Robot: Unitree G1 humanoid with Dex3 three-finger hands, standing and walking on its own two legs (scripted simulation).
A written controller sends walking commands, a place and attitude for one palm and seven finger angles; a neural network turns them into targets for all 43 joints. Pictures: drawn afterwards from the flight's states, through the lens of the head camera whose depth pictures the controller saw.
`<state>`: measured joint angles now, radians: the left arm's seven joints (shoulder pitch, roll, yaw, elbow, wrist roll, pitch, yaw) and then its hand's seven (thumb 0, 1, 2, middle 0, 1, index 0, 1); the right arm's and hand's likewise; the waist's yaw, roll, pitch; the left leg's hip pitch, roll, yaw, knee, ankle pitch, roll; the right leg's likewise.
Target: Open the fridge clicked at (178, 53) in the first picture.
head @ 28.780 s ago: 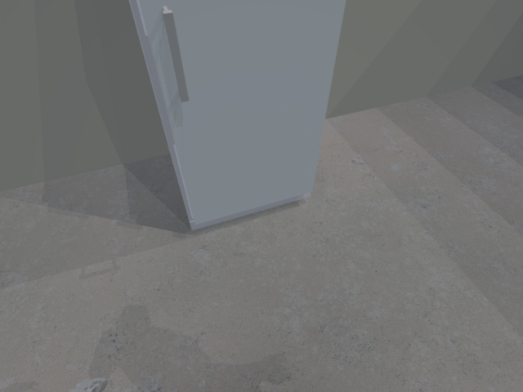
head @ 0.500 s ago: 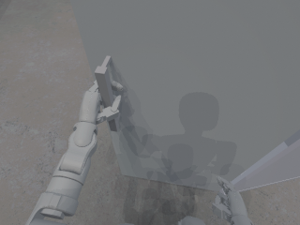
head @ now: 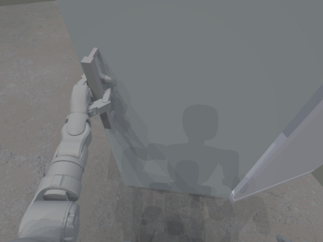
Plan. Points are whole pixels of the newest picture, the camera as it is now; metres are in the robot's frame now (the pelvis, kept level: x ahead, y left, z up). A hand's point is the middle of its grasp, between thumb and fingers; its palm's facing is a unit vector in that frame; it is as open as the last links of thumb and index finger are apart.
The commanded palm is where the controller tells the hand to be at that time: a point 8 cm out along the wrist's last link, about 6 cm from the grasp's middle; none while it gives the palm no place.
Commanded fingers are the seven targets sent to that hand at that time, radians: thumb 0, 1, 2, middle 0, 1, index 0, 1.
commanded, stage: stop walking and hold the door back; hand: left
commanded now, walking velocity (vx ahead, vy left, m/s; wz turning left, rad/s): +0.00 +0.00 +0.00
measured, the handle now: (102, 93) +0.47 +0.15 +0.11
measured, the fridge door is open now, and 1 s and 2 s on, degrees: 64 67 66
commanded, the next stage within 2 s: loosen the grip on the handle in 0.28 s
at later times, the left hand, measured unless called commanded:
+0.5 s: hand (101, 105) +0.41 +0.14 +0.12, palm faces -0.01 -0.99 -0.13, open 6.0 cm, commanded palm +0.37 +0.19 +0.11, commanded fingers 0.00 0.05 0.49 -0.45 -1.40 -0.45 -1.40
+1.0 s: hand (100, 113) +0.40 +0.15 +0.11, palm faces +0.04 -0.98 -0.20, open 14.3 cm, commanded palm +0.37 +0.20 +0.11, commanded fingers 0.00 -0.55 0.20 -0.25 -1.15 -0.25 -1.15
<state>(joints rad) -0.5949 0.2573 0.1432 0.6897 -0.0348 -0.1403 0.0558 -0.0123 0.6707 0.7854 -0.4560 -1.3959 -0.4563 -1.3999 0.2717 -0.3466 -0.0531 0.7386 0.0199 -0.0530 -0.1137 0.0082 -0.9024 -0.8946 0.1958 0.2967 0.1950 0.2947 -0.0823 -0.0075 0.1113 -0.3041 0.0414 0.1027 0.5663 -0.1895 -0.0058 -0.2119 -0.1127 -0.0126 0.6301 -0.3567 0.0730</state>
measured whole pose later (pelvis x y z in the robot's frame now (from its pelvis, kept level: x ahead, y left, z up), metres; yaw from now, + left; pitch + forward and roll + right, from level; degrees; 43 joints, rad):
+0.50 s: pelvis -0.01 +0.02 +0.01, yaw -3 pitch +0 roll +0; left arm -0.58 0.23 0.11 0.71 -0.01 -0.11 -0.01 -0.06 0.57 0.75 -0.46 -1.40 -0.44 -1.40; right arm 0.20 -0.20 0.01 0.68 0.01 -0.14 -0.03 0.01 -0.90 -0.89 0.20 0.30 0.20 0.30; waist -0.02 -0.04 -0.02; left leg -0.36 0.01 0.13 0.53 -0.17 0.03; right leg -0.30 -0.05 -0.05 0.60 -0.30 0.01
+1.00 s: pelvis -0.03 +0.01 +0.00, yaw -7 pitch +2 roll +0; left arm -0.49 0.34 0.17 0.75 -0.05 -0.29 0.02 -0.01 -0.53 0.21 -0.32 -1.21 -0.29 -1.20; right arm 0.36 -0.25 0.03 0.71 0.03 -0.14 -0.05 0.01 -0.90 -0.89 0.20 0.30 0.20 0.30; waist -0.05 0.01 -0.03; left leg -0.48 0.01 0.03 0.65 -0.23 0.03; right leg -0.42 0.03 -0.01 0.67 -0.29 -0.02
